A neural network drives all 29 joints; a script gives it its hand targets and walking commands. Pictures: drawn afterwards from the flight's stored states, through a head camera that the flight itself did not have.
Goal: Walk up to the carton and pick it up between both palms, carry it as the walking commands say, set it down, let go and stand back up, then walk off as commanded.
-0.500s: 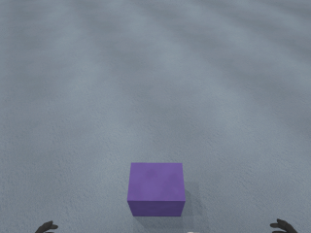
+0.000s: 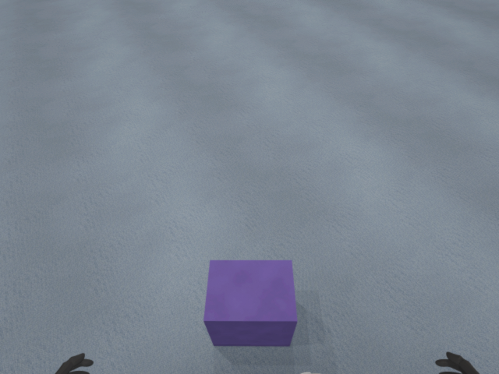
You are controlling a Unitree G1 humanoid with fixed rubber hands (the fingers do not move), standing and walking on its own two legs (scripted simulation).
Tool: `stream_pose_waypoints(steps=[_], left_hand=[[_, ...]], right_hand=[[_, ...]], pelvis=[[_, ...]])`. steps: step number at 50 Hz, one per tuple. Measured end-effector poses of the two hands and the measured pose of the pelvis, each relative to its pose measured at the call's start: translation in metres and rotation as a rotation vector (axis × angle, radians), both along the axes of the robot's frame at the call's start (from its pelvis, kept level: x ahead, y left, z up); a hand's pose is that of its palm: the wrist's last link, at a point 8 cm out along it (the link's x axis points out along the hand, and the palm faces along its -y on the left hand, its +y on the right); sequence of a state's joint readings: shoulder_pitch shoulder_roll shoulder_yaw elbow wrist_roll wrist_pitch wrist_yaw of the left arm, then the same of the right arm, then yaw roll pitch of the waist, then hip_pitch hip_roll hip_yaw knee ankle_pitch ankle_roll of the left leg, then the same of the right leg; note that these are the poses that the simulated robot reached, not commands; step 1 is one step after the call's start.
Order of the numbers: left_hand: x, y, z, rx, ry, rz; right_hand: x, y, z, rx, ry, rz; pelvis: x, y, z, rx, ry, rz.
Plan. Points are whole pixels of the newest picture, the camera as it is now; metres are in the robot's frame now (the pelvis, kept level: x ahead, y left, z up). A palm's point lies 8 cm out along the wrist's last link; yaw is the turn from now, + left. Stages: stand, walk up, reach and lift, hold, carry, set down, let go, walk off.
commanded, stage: walk up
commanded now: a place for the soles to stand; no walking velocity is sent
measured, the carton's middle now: (251, 304) +0.45 +0.03 -0.59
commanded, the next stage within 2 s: none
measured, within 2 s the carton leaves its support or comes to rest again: neither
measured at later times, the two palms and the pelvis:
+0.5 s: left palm out of the picture +0.11 +0.32 -0.06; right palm out of the picture +0.11 -0.32 -0.07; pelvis +0.00 +0.00 +0.00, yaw +0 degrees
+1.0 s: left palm out of the picture +0.11 +0.32 -0.07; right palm out of the picture +0.11 -0.32 -0.07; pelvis +0.00 +0.00 +0.00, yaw +0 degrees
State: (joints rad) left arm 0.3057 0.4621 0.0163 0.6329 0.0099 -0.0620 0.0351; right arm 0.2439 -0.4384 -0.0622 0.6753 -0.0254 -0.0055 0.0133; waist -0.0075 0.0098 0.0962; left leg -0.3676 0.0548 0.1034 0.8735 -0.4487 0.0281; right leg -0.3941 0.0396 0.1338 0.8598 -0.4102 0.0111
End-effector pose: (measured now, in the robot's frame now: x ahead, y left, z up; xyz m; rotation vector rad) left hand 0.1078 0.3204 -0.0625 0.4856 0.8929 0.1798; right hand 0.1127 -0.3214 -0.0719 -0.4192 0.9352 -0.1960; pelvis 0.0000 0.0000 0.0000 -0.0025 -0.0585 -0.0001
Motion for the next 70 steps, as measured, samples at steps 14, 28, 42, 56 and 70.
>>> stream_pose_waypoints(steps=[14, 28, 42, 56, 70], left_hand=[[-0.0019, 0.0011, -0.0007, -0.002, 0.000, 0.000], [-0.0009, -0.0015, -0.0001, -0.001, 0.000, -0.004], [-0.0014, -0.0002, -0.0007, -0.003, 0.000, -0.005], [-0.0006, -0.0009, -0.0006, -0.004, -0.001, -0.008], [-0.0015, -0.0009, -0.0001, -0.002, 0.002, -0.007]], right_hand=[[-0.0023, 0.0017, 0.0005, -0.001, 0.001, 0.002], [-0.0038, -0.0008, -0.0004, 0.001, 0.003, -0.001], [-0.0043, 0.0012, 0.0000, 0.000, 0.003, 0.002], [-0.0052, -0.0003, 0.0010, -0.002, 0.002, -0.005], [-0.0062, -0.0001, 0.0002, 0.000, 0.004, -0.006]], pelvis=[[-0.0020, 0.0013, 0.0000, -0.001, -0.002, -0.001], [-0.0021, -0.0010, 0.0000, 0.001, -0.003, -0.004], [-0.0024, 0.0006, 0.0000, 0.000, -0.003, -0.004], [-0.0025, 0.0002, 0.0004, -0.002, -0.004, -0.007], [-0.0031, 0.0001, 0.0005, -0.001, -0.005, -0.007]])
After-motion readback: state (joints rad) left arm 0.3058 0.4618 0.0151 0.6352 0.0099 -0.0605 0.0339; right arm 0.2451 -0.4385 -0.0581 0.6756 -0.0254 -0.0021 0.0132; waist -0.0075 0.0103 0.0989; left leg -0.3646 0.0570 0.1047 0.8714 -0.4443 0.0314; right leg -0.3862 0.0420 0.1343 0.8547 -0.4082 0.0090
